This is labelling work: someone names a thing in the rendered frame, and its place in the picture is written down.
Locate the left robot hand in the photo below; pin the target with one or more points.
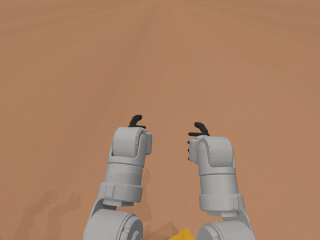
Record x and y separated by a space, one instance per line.
134 121

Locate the carton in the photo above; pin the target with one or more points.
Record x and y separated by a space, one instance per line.
183 235

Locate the right robot upper arm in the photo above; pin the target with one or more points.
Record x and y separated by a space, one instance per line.
225 230

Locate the left robot upper arm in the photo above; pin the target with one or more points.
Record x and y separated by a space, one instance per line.
108 224

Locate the right robot hand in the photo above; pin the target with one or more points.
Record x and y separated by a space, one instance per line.
202 128

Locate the robot right forearm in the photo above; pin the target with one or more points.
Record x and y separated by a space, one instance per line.
219 196

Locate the robot left forearm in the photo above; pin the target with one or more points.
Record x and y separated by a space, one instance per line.
122 183

